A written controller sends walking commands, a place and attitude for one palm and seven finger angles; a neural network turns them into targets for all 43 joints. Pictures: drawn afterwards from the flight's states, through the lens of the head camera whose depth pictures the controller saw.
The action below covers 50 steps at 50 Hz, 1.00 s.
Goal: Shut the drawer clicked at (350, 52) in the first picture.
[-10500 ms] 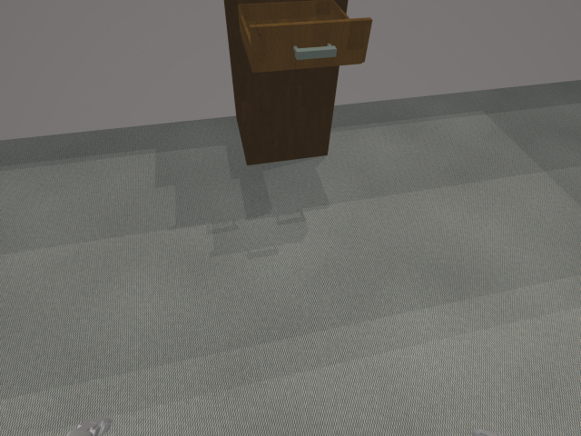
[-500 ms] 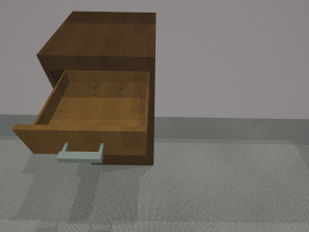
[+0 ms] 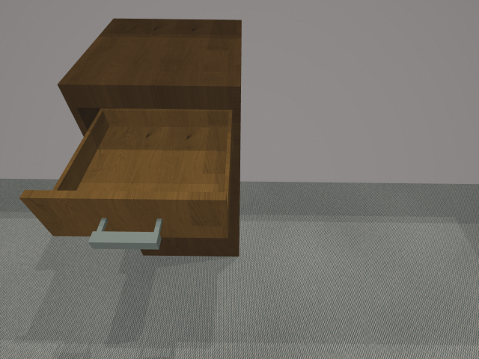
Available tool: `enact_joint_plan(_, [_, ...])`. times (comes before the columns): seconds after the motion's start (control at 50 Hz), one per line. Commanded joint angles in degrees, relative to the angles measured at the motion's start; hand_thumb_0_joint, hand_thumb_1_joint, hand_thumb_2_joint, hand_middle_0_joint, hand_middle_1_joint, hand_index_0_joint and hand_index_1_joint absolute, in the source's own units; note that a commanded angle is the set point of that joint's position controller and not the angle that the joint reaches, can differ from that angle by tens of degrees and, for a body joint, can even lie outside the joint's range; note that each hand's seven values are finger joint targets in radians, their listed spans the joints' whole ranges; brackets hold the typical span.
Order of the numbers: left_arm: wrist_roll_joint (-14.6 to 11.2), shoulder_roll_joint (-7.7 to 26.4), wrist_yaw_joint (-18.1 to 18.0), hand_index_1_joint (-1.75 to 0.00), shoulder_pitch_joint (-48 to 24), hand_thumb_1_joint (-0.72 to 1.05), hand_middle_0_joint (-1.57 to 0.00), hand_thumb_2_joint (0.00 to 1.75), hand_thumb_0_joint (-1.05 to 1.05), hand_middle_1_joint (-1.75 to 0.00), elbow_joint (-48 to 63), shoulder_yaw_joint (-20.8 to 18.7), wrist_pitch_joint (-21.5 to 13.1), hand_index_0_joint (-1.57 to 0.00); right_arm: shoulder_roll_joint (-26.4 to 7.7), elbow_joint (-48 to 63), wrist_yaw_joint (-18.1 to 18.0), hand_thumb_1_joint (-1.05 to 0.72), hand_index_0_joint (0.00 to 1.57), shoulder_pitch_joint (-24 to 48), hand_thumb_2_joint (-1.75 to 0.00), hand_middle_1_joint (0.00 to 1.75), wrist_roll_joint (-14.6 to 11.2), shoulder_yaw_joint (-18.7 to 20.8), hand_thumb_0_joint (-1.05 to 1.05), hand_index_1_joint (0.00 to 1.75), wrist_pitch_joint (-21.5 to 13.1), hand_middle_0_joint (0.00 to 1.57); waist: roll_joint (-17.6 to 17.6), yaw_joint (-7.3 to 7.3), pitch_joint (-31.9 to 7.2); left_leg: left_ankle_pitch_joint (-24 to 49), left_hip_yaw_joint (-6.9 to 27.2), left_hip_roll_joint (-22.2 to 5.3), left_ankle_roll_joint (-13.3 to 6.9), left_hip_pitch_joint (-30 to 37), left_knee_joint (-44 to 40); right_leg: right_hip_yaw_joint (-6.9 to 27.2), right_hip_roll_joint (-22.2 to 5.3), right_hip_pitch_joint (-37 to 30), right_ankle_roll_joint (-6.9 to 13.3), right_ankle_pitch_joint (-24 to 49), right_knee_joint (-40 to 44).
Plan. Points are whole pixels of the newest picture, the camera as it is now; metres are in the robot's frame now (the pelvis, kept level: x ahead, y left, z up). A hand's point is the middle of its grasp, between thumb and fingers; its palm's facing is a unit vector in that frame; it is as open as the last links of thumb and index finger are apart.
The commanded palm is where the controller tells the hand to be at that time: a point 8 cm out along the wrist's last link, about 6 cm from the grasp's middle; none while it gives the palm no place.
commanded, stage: look again from close up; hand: left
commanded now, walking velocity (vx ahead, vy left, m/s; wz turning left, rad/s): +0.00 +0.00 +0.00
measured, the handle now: (128, 231) +0.36 +0.25 -0.03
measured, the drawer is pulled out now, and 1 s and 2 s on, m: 0.30 0.30 0.30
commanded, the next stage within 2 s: shuffle to correct the standing spot in 0.34 s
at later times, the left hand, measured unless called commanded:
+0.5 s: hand out of the picture +0.02 +0.18 -0.17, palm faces +0.01 -0.98 -0.20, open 7.4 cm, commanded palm none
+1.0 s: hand out of the picture +0.07 +0.20 -0.18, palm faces +0.04 -0.98 -0.21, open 7.3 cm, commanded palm none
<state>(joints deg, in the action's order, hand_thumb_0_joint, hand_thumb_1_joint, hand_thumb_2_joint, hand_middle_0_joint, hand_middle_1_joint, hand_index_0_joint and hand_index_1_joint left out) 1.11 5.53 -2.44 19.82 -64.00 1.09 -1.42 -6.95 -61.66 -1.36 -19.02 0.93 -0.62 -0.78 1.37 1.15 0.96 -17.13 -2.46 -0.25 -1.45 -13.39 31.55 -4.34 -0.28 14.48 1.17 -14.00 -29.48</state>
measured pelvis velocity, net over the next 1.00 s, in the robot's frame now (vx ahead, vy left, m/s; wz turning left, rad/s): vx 0.07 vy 0.03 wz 0.00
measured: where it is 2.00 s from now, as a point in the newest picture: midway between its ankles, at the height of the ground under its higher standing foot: outside the picture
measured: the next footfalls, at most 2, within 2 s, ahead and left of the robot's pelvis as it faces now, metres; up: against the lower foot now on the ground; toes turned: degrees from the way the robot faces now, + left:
none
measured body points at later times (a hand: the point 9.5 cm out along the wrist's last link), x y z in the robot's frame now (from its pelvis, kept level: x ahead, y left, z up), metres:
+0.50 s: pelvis +0.01 +0.01 +0.01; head +0.02 +0.01 +0.46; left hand +0.02 +0.23 -0.15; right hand +0.01 -0.20 -0.16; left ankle +0.00 +0.10 -0.73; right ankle +0.02 -0.11 -0.73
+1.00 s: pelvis +0.07 +0.03 +0.00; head +0.09 +0.02 +0.45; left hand +0.07 +0.25 -0.16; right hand +0.04 -0.18 -0.17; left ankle +0.00 +0.10 -0.73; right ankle +0.04 -0.09 -0.73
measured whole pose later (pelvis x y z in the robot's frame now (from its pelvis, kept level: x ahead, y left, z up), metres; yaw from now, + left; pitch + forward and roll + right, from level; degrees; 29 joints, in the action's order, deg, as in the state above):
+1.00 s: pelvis +0.07 +0.03 +0.00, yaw +0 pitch -1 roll +0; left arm 0.5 7.4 -3.2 15.7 -63.1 -0.5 -1.0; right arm -7.0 -64.7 -3.1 -18.4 0.3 -1.3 -1.4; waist 1.1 0.3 3.6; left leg -21.3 -3.3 3.0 -3.3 -5.1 28.0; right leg -4.2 -2.2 10.7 -0.1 -18.9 -31.8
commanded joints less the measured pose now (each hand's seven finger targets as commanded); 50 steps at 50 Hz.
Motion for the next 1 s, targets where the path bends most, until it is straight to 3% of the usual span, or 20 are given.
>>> enact_joint_plan(0.0, [-0.38, 6.05, 0.00, -0.30, 2.04, 0.90, -0.20, 0.90, 0.00, -0.30, 3.36, -1.25, -0.69, -0.20, -4.96, 2.44, -0.06, -0.90, 0.20, -3.96, -0.90, 0.30, -0.13, 0.34, 0.00, 0.30, -1.23, 0.20, -0.24, -0.87, 5.46, 1.84, 7.37, -5.36, -1.10, -5.96, -10.82, 6.61, -4.81, -0.89, 2.08, -1.89, 5.89])
enact_joint_plan(0.06, [-0.44, 6.31, 0.12, -0.30, 1.51, 0.90, -0.20, 0.90, 0.00, -0.30, 3.35, -1.31, -0.31, -0.20, -6.08, 2.31, -0.10, -0.90, 0.20, -3.57, -0.90, 0.30, -0.09, 0.31, 0.00, 0.30, -1.25, 0.20, -0.56, -1.12, 6.45, -0.06, 7.80, -5.31, -1.14, -6.52, -13.09, 6.32, -4.75, -1.71, 1.73, -1.32, 5.71])
enact_joint_plan(0.34, [-0.62, 8.20, 0.29, -0.30, 0.02, 0.90, -0.20, 0.90, 0.00, -0.30, 3.62, -1.49, -0.16, -0.20, -7.33, -0.28, -0.13, -0.90, 0.20, -1.61, -0.90, 0.30, -0.22, -0.06, 0.00, 0.30, -1.47, 0.20, -2.01, -1.45, 2.77, 8.32, 5.99, -5.03, -0.82, -0.54, -13.14, 6.18, -5.98, -5.23, 0.97, 5.49, 6.37])
enact_joint_plan(0.42, [-0.59, 7.95, 0.28, -0.30, 0.30, 0.90, -0.20, 0.90, 0.00, -0.30, 3.05, -1.44, -0.17, -0.20, -7.14, -0.91, -0.20, -0.90, 0.20, -1.03, -0.90, 0.30, -0.29, -0.07, 0.00, 0.30, -1.34, 0.20, -2.09, -1.38, 3.42, 8.52, 5.75, -4.83, -0.73, 0.19, -12.92, 6.35, -6.10, -4.69, 0.87, 5.89, 6.92])
enact_joint_plan(0.48, [-0.14, 8.44, 0.47, -0.30, 0.77, 0.90, -0.20, 0.90, 0.00, -0.30, 2.85, -1.77, -0.06, -0.20, -7.16, -1.56, 0.01, -0.90, 0.20, -1.83, -0.90, 0.30, -0.06, 0.02, 0.00, 0.30, -0.76, 0.20, -1.80, -1.35, 3.36, -0.68, 5.00, -3.96, -1.11, -0.41, -12.13, 6.60, -6.03, -4.06, 1.74, -4.10, 6.93])
enact_joint_plan(0.52, [0.08, 8.53, 0.63, -0.30, 1.21, 0.90, -0.20, 0.90, 0.00, -0.30, 3.02, -2.04, 0.10, -0.20, -7.08, -1.36, 0.21, -0.90, 0.20, -1.64, -0.90, 0.30, 0.12, 0.13, 0.00, 0.30, -0.39, 0.20, -1.32, -1.44, 6.12, -6.54, 4.74, -3.05, -1.21, -2.99, -11.31, 7.75, -6.48, -1.81, 2.39, -11.11, 7.78])
enact_joint_plan(0.6, [0.03, 9.56, 0.79, -0.30, 2.74, 0.90, -0.20, 0.90, 0.00, -0.30, 3.01, -2.88, -0.08, -0.20, -6.13, -0.57, 0.39, -0.90, 0.20, -2.26, -0.90, 0.30, 0.30, 0.12, 0.00, 0.30, -0.42, 0.20, -5.64, -1.64, 7.24, -5.27, 2.11, -0.68, -0.88, -5.74, -6.14, 11.28, -9.09, -2.32, 4.44, -14.21, 9.72])
enact_joint_plan(0.66, [-0.09, 9.94, 0.73, -0.30, 3.61, 0.90, -0.20, 0.90, 0.00, -0.30, 2.84, -3.46, -0.32, -0.20, -5.44, -0.50, 0.25, -0.90, 0.20, -3.28, -0.90, 0.30, 0.28, -0.02, 0.00, 0.30, -1.12, 0.20, -4.77, -1.42, 5.40, -0.45, 1.22, -0.41, -0.82, -4.46, -4.27, 11.07, -10.46, -3.95, 5.62, -6.30, 7.43])
enact_joint_plan(0.68, [0.02, 9.75, 0.76, -0.30, 3.33, 0.90, -0.20, 0.90, 0.00, -0.30, 2.95, -3.56, -0.27, -0.20, -5.49, -0.71, 0.21, -0.90, 0.20, -3.98, -0.90, 0.30, 0.19, 0.07, 0.00, 0.30, -1.25, 0.20, -4.03, -1.16, 5.47, 1.53, 1.56, -0.82, -1.06, -3.04, -4.99, 9.22, -9.29, -3.54, 5.20, -4.05, 5.67])
enact_joint_plan(0.7, [0.07, 8.91, 0.74, -0.30, 2.86, 0.90, -0.20, 0.90, 0.00, -0.30, 3.02, -3.47, -0.24, -0.20, -6.07, -1.16, 0.13, -0.90, 0.20, -5.05, -0.90, 0.30, 0.19, 0.10, 0.00, 0.30, -1.57, 0.20, -0.87, -0.74, 4.98, 5.95, 2.95, -2.02, -1.52, -1.14, -6.20, 6.75, -7.77, -2.80, 4.47, -1.19, 2.43])
enact_joint_plan(0.74, [0.30, 6.75, 0.75, -0.30, 1.69, 0.90, -0.20, 0.90, 0.00, -0.30, 3.39, -2.89, -0.19, -0.20, -8.28, -2.36, -0.35, -0.90, 0.20, -8.25, -0.90, 0.30, 0.18, 0.37, 0.00, 0.30, -1.98, 0.20, 6.56, 0.02, 3.58, 20.58, 8.67, -7.27, -4.20, 4.34, -8.94, -0.70, -2.82, 0.44, 2.43, -1.07, -6.62])
enact_joint_plan(0.76, [0.29, 5.44, 0.62, -0.30, 0.92, 0.90, -0.20, 0.90, 0.00, -0.30, 3.59, -2.44, -0.16, -0.20, -9.14, -2.86, -0.81, -0.90, 0.20, -9.33, -0.90, 0.30, 0.21, 0.43, 0.00, 0.30, -1.96, 0.20, 9.15, 0.07, 3.70, 31.94, 11.51, -10.18, -6.21, 7.52, -9.65, -2.40, -0.91, 3.69, 1.50, -5.45, -9.88])
enact_joint_plan(0.78, [0.11, 5.01, 0.41, -0.30, -0.54, 0.90, -0.20, 0.90, 0.00, -0.30, 3.86, -2.08, -0.13, -0.20, -8.47, -3.38, -1.26, -0.90, 0.20, -10.29, -0.90, 0.30, 0.16, 0.19, 0.00, 0.30, -2.00, 0.20, 8.11, 0.39, 4.24, 45.60, 13.42, -12.46, -7.86, 11.11, -9.34, -1.84, -0.54, 7.22, 0.85, -11.95, -11.47])
enact_joint_plan(0.8, [-0.23, 4.59, 0.21, -0.30, -1.34, 0.90, -0.20, 0.90, 0.00, -0.30, 3.92, -1.94, 0.03, -0.20, -8.34, -3.27, -1.59, -0.90, 0.20, -10.14, -0.90, 0.30, 0.20, 0.00, 0.00, 0.30, -1.92, 0.20, 6.11, 0.15, 4.49, 54.07, 13.83, -13.58, -8.55, 12.27, -8.47, -0.99, -1.37, 7.71, 0.67, -14.33, -10.97])
enact_joint_plan(0.84, [-0.70, 4.43, 0.06, -0.30, 0.99, 0.90, -0.20, 0.90, 0.00, -0.30, 2.94, -2.15, 0.05, -0.20, -7.99, -2.45, -1.95, -0.90, 0.20, -6.54, -0.90, 0.30, -0.12, -0.01, 0.00, 0.30, -1.75, 0.20, 3.37, -1.92, 2.55, 57.97, 10.35, -11.22, -6.67, 11.62, -5.25, 0.57, -2.66, 0.95, 0.81, -4.91, -2.50])
enact_joint_plan(0.86, [-0.88, 4.79, -0.10, -0.30, 3.80, 0.90, -0.20, 0.90, 0.00, -0.30, 1.88, -2.30, -0.10, -0.20, -7.76, -1.74, -2.12, -0.90, 0.20, -4.71, -0.90, 0.30, -0.47, 0.02, 0.00, 0.30, -1.80, 0.20, 1.67, -2.95, 0.67, 54.08, 7.99, -8.69, -4.39, 9.08, -3.21, 2.33, -3.51, -5.16, 1.18, 8.13, 0.93])
enact_joint_plan(0.88, [-1.05, 6.00, -0.25, -0.30, 5.01, 0.90, -0.20, 0.90, 0.00, -0.30, 1.06, -2.36, -0.27, -0.20, -6.58, -1.15, -2.25, -0.90, 0.20, -4.06, -0.90, 0.30, -0.76, 0.01, 0.00, 0.30, -1.96, 0.20, 0.25, -2.78, 0.56, 47.46, 6.26, -6.25, -1.87, 4.99, -3.38, 4.99, -5.81, -9.84, 1.74, 23.21, 1.07])
enact_joint_plan(0.9, [-1.33, 6.93, -0.35, -0.30, 4.71, 0.90, -0.20, 0.90, 0.00, -0.30, 0.83, -2.26, -0.43, -0.20, -6.52, -0.98, -2.29, -0.90, 0.20, -3.92, -0.90, 0.30, -0.79, 0.22, 0.00, 0.30, -1.80, 0.20, -0.47, -2.13, 1.00, 39.64, 5.68, -5.12, -0.15, 3.83, -5.06, 6.01, -7.89, -10.61, 2.38, 31.63, -0.14])
enact_joint_plan(0.94, [-1.26, 7.65, -0.65, -0.30, 2.68, 0.90, -0.20, 0.90, 0.00, -0.30, 1.59, -2.38, -0.36, -0.20, -6.12, -1.46, -2.15, -0.90, 0.20, -4.53, -0.90, 0.30, -0.70, 0.67, 0.00, 0.30, -1.24, 0.20, -5.49, -1.33, 0.86, 33.72, 5.24, -4.85, 0.17, 3.49, -6.86, 5.43, -8.70, -10.91, 2.34, 38.73, -2.05])
enact_joint_plan(0.98, [-1.27, 7.41, -0.87, -0.30, 1.26, 0.90, -0.20, 0.90, 0.00, -0.30, 2.82, -2.47, 0.24, -0.20, -5.92, -1.83, -2.15, -0.90, 0.20, -4.67, -0.90, 0.30, -0.69, 1.07, 0.00, 0.30, -1.15, 0.20, -2.61, -1.23, 0.36, 39.23, 5.29, -5.65, 0.10, 6.26, -8.46, 4.86, -7.48, -8.67, 1.66, 33.01, -3.06])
